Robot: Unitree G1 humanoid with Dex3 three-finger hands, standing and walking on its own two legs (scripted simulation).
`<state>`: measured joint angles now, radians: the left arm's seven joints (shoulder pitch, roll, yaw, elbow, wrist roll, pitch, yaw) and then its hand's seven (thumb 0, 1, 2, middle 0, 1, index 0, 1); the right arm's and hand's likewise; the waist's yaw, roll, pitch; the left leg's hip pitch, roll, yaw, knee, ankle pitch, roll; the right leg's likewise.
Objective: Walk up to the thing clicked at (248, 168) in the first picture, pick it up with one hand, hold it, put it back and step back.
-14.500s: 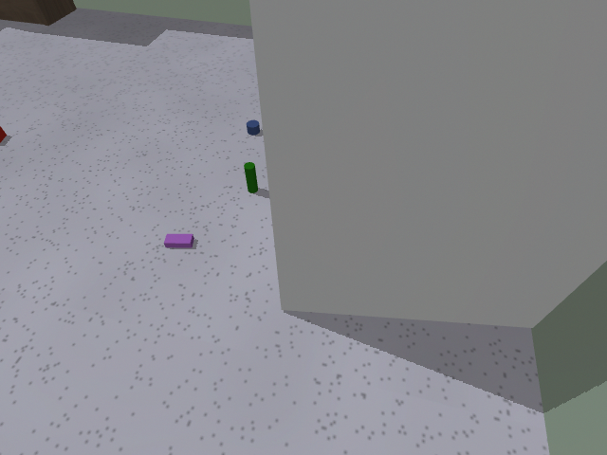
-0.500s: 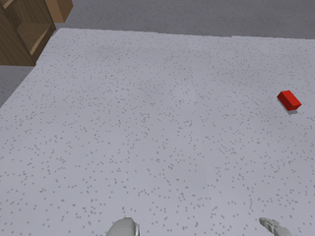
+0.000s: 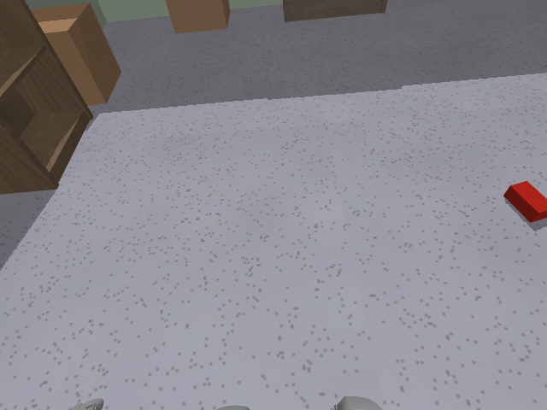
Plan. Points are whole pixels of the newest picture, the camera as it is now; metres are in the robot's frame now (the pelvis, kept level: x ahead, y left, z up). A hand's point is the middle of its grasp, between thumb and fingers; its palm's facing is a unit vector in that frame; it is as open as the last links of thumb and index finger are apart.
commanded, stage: walk up
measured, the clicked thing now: out of the picture -0.56 -1.07 -0.68
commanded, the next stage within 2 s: none
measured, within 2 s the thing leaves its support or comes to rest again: neither
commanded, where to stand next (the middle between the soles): +0.39 +0.04 m, yaw -2 degrees
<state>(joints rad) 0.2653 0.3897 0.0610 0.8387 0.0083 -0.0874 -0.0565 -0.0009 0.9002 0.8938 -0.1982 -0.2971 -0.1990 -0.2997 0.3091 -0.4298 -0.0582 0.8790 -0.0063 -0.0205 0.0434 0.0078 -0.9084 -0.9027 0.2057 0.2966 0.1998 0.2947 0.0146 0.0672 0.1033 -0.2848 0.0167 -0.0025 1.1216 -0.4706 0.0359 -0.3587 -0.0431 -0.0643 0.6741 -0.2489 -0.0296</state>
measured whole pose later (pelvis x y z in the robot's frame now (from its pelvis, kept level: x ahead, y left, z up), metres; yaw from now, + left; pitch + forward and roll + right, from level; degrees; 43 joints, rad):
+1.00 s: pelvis +0.28 +0.04 +0.01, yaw -2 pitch -3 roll +1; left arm 0.18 0.34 0.01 0.85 0.02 -0.05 -0.02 0.00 0.90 0.89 -0.20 -0.30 -0.20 -0.30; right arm 0.26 -0.39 -0.02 0.88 0.00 0.00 0.01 0.01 -0.91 -0.90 0.21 0.30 0.20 0.29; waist 0.00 0.05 0.13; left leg -0.35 0.03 0.01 0.93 -0.53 0.02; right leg -0.36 -0.03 -0.04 0.59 -0.18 -0.03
